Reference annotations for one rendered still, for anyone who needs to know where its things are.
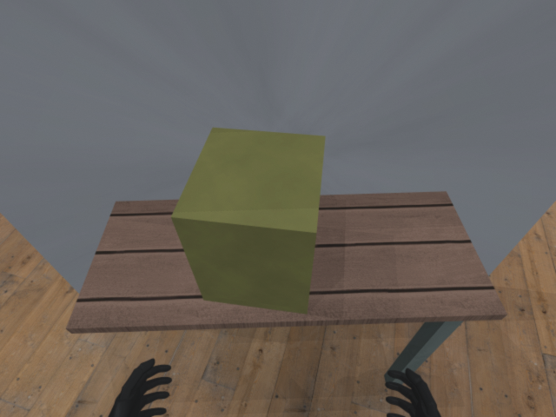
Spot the table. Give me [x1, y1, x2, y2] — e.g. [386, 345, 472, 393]
[66, 191, 507, 385]

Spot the robot left hand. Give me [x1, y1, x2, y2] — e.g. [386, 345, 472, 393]
[109, 359, 172, 417]

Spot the robot right hand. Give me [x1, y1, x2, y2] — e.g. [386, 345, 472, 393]
[385, 368, 441, 417]

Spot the carton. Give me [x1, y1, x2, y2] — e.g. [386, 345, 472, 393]
[171, 128, 326, 314]

